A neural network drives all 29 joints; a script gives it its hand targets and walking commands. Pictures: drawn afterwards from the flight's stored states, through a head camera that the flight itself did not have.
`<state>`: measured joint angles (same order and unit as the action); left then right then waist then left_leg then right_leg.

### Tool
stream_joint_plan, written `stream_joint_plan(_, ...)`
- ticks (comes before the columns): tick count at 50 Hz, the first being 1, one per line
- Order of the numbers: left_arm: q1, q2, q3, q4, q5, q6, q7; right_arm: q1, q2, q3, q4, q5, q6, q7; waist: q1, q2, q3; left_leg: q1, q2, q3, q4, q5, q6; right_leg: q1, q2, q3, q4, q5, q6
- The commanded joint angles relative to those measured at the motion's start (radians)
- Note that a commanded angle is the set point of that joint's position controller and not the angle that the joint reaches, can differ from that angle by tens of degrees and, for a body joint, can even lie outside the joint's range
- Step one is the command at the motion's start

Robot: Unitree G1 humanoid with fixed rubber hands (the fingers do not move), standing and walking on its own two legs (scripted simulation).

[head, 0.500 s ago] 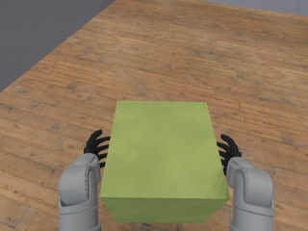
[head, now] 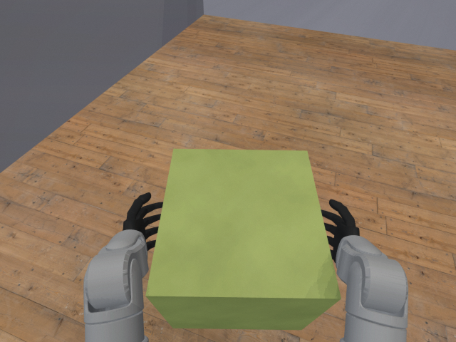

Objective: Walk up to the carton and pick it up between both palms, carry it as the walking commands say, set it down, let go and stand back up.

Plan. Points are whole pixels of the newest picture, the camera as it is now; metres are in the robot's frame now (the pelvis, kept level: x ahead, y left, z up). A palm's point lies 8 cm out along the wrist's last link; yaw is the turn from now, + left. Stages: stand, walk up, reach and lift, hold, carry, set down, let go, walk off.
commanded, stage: carry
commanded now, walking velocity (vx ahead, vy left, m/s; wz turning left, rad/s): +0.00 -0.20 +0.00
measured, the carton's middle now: (238, 241) +0.30 +0.00 +0.02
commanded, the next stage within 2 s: none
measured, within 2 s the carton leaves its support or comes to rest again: neither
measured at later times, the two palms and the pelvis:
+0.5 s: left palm (193, 205) +0.34 +0.08 +0.06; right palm (374, 216) +0.33 -0.25 +0.06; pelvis +0.07 -0.07 +0.00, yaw -2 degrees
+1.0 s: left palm (254, 216) +0.31 -0.03 +0.08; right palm (441, 230) +0.30 -0.36 +0.06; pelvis +0.04 -0.18 -0.01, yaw -1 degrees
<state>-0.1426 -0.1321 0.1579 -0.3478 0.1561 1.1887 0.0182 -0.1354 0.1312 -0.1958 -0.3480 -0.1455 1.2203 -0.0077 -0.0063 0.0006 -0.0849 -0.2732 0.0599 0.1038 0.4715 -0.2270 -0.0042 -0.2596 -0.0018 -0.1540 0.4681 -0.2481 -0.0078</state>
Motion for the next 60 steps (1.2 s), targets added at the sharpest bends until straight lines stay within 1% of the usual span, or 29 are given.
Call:
stream_joint_plan(1, -0.467, -0.824, -0.773, -0.064, -0.438, 0.011, -0.216, -0.501, 0.817, 0.764, -0.056, 0.429, -0.020, 0.225, -0.009, 0.228, -0.308, 0.504, 0.308, -0.165, 0.031, 1.083, 0.062, -0.243, -0.036, 0.003, 0.047, -0.043, 0.048)
stream_joint_plan(4, -0.445, -0.817, -0.772, -0.073, -0.435, 0.007, -0.205, -0.483, 0.799, 0.757, -0.087, 0.435, -0.023, 0.226, -0.016, 0.246, -0.342, 0.559, 0.285, -0.128, 0.082, 1.227, 0.037, -0.242, 0.000, -0.044, 0.005, -0.009, 0.045)
stream_joint_plan(6, -0.430, -0.826, -0.770, -0.082, -0.435, 0.005, -0.203, -0.486, 0.801, 0.766, -0.119, 0.439, -0.027, 0.225, -0.011, 0.217, -0.386, 0.477, 0.252, -0.074, 0.109, 1.100, 0.002, -0.106, -0.013, -0.042, -0.065, 0.125, 0.035)
stream_joint_plan(9, -0.440, -0.824, -0.770, -0.119, -0.441, -0.002, -0.205, -0.491, 0.807, 0.793, -0.159, 0.451, -0.035, 0.219, -0.011, 0.050, -0.425, 0.210, 0.173, -0.004, 0.164, 0.584, -0.050, 0.166, -0.111, 0.051, -0.034, 0.607, -0.016)
stream_joint_plan(11, -0.442, -0.828, -0.772, -0.130, -0.446, -0.002, -0.207, -0.519, 0.819, 0.813, -0.190, 0.462, -0.037, 0.212, -0.003, -0.173, -0.387, -0.076, 0.081, 0.051, 0.218, -0.016, -0.063, 0.373, -0.219, 0.144, 0.041, 1.121, -0.070)
stream_joint_plan(12, -0.422, -0.827, -0.763, -0.118, -0.445, -0.001, -0.210, -0.527, 0.816, 0.821, -0.194, 0.465, -0.036, 0.207, 0.011, -0.248, -0.358, -0.209, 0.041, 0.063, 0.242, -0.244, -0.059, 0.456, -0.251, 0.175, 0.060, 1.251, -0.110)
stream_joint_plan(17, -0.409, -0.826, -0.740, -0.113, -0.434, -0.005, -0.218, -0.520, 0.818, 0.825, -0.173, 0.454, -0.043, 0.201, 0.025, -0.172, -0.302, -0.211, 0.003, 0.070, 0.265, -0.245, -0.035, 0.370, -0.226, 0.144, 0.018, 0.989, -0.141)
stream_joint_plan(22, -0.420, -0.833, -0.758, -0.158, -0.449, -0.014, -0.216, -0.521, 0.826, 0.828, -0.213, 0.462, -0.053, 0.198, 0.004, -0.132, -0.341, 0.011, 0.044, 0.064, 0.055, 0.055, -0.014, 0.218, -0.167, 0.071, 0.079, 0.780, -0.091)
stream_joint_plan(24, -0.436, -0.829, -0.765, -0.169, -0.451, -0.010, -0.211, -0.504, 0.828, 0.820, -0.209, 0.461, -0.054, 0.204, -0.020, 0.009, -0.360, 0.262, 0.205, -0.101, -0.031, 0.454, 0.057, -0.030, -0.109, 0.052, 0.188, 0.486, -0.013)
stream_joint_plan(25, -0.443, -0.822, -0.760, -0.176, -0.449, -0.006, -0.208, -0.486, 0.825, 0.806, -0.193, 0.459, -0.053, 0.206, -0.025, 0.219, -0.383, 0.397, 0.398, -0.317, -0.028, 0.915, 0.138, -0.208, -0.045, 0.043, 0.348, 0.104, 0.038)
stream_joint_plan(26, -0.457, -0.822, -0.759, -0.179, -0.454, -0.004, -0.205, -0.466, 0.825, 0.787, -0.171, 0.457, -0.051, 0.207, -0.022, 0.315, -0.376, 0.486, 0.492, -0.407, 0.009, 1.170, 0.197, -0.356, -0.031, 0.153, 0.487, -0.290, 0.050)
stream_joint_plan(27, -0.438, -0.824, -0.767, -0.158, -0.450, -0.007, -0.202, -0.440, 0.825, 0.780, -0.146, 0.450, -0.048, 0.207, -0.018, 0.284, -0.378, 0.522, 0.492, -0.370, 0.043, 1.157, 0.203, -0.416, -0.042, 0.203, 0.546, -0.344, 0.050)
stream_joint_plan(28, -0.427, -0.826, -0.777, -0.146, -0.442, -0.013, -0.200, -0.439, 0.823, 0.785, -0.148, 0.448, -0.049, 0.210, -0.017, 0.224, -0.355, 0.481, 0.450, -0.303, 0.036, 0.977, 0.172, -0.428, -0.048, 0.194, 0.518, -0.326, 0.045)
stream_joint_plan(31, -0.469, -0.824, -0.778, -0.185, -0.461, -0.019, -0.202, -0.493, 0.825, 0.804, -0.200, 0.453, -0.052, 0.209, -0.005, 0.226, -0.302, 0.307, 0.328, -0.158, 0.039, 0.798, 0.068, -0.283, -0.034, 0.117, 0.246, -0.188, 0.033)
stream_joint_plan(34, -0.435, -0.822, -0.762, -0.152, -0.454, -0.014, -0.204, -0.465, 0.809, 0.804, -0.189, 0.445, -0.046, 0.207, -0.003, 0.223, -0.339, 0.152, 0.279, -0.077, 0.080, 0.549, 0.003, -0.017, -0.006, 0.047, 0.036, -0.017, 0.022)
stream_joint_plan(35, -0.426, -0.819, -0.758, -0.145, -0.454, -0.013, -0.208, -0.452, 0.802, 0.808, -0.188, 0.442, -0.046, 0.205, -0.005, 0.163, -0.346, 0.096, 0.239, -0.043, 0.114, 0.387, -0.028, 0.070, -0.021, 0.054, -0.039, 0.064, 0.013)
stream_joint_plan(36, -0.424, -0.814, -0.754, -0.140, -0.452, -0.013, -0.210, -0.453, 0.794, 0.813, -0.192, 0.441, -0.047, 0.204, -0.003, 0.039, -0.370, -0.024, 0.180, -0.006, 0.212, 0.150, -0.064, 0.201, -0.122, 0.176, -0.071, 0.306, -0.020)
stream_joint_plan(37, -0.424, -0.806, -0.749, -0.141, -0.450, -0.015, -0.212, -0.477, 0.792, 0.821, -0.206, 0.445, -0.047, 0.204, 0.005, -0.210, -0.368, -0.216, 0.094, 0.058, 0.386, -0.285, -0.103, 0.316, -0.313, 0.359, -0.055, 0.702, -0.090)
stream_joint_plan(38, -0.430, -0.827, -0.753, -0.142, -0.451, -0.016, -0.212, -0.508, 0.792, 0.830, -0.214, 0.448, -0.049, 0.206, 0.006, -0.274, -0.343, -0.266, 0.052, 0.046, 0.501, -0.475, -0.089, 0.288, -0.350, 0.349, -0.013, 0.812, -0.144)
stream_joint_plan(40, -0.412, -0.823, -0.718, -0.090, -0.423, -0.007, -0.229, -0.529, 0.805, 0.832, -0.168, 0.445, -0.043, 0.205, 0.010, -0.172, -0.284, -0.246, 0.026, 0.013, 0.629, -0.413, -0.048, 0.151, -0.279, 0.263, -0.079, 0.440, -0.133)
stream_joint_plan(42, -0.404, -0.834, -0.708, -0.083, -0.427, -0.005, -0.232, -0.533, 0.815, 0.846, -0.182, 0.443, -0.044, 0.202, 0.012, -0.162, -0.241, -0.282, 0.030, 0.002, 0.675, -0.323, -0.039, 0.134, -0.245, 0.255, -0.142, 0.146, -0.130)
stream_joint_plan(47, -0.394, -0.817, -0.702, -0.070, -0.442, 0.001, -0.237, -0.547, 0.794, 0.846, -0.177, 0.448, -0.035, 0.187, 0.020, -0.184, -0.238, -0.256, 0.001, 0.023, 0.535, -0.297, -0.036, 0.127, -0.230, 0.279, -0.179, 0.073, -0.134)
stream_joint_plan(52, -0.390, -0.811, -0.722, -0.049, -0.435, 0.010, -0.232, -0.523, 0.787, 0.822, -0.137, 0.443, -0.023, 0.196, 0.024, -0.161, -0.255, -0.144, -0.024, 0.046, 0.353, -0.282, -0.015, 0.090, -0.240, 0.292, -0.175, 0.158, -0.160)
stream_joint_plan(55, -0.395, -0.803, -0.738, -0.067, -0.432, 0.014, -0.226, -0.492, 0.791, 0.809, -0.118, 0.443, -0.025, 0.203, 0.002, -0.115, -0.313, 0.039, -0.024, 0.065, 0.042, -0.144, 0.009, 0.067, -0.188, 0.192, -0.112, 0.257, -0.088)
stream_joint_plan(56, -0.402, -0.799, -0.745, -0.077, -0.431, 0.015, -0.224, -0.486, 0.790, 0.807, -0.118, 0.441, -0.027, 0.205, -0.012, -0.056, -0.333, 0.188, 0.042, 0.011, -0.059, -0.046, 0.033, -0.042, -0.160, 0.146, -0.057, 0.246, -0.038)
stream_joint_plan(57, -0.423, -0.799, -0.754, -0.092, -0.431, 0.015, -0.223, -0.478, 0.795, 0.803, -0.114, 0.440, -0.030, 0.209, -0.024, 0.055, -0.321, 0.290, 0.175, -0.130, -0.117, -0.014, 0.079, -0.181, -0.112, 0.103, 0.017, 0.172, 0.025)
stream_joint_plan(58, -0.435, -0.804, -0.758, -0.105, -0.429, 0.016, -0.222, -0.483, 0.797, 0.800, -0.119, 0.440, -0.033, 0.212, -0.018, 0.334, -0.310, 0.267, 0.457, -0.489, -0.160, 0.192, 0.183, -0.306, -0.050, 0.085, 0.286, -0.135, 0.062)
stream_joint_plan(59, -0.466, -0.814, -0.756, -0.114, -0.428, 0.012, -0.222, -0.474, 0.820, 0.805, -0.128, 0.441, -0.034, 0.215, -0.015, 0.306, -0.254, 0.203, 0.543, -0.526, -0.161, 0.324, 0.253, -0.374, -0.050, 0.196, 0.566, -0.226, 0.068)
stream_joint_plan(60, -0.487, -0.814, -0.753, -0.129, -0.440, 0.004, -0.222, -0.489, 0.833, 0.808, -0.133, 0.446, -0.040, 0.215, -0.016, 0.183, -0.232, 0.148, 0.504, -0.425, -0.121, 0.326, 0.251, -0.366, -0.075, 0.269, 0.669, -0.232, 0.041)
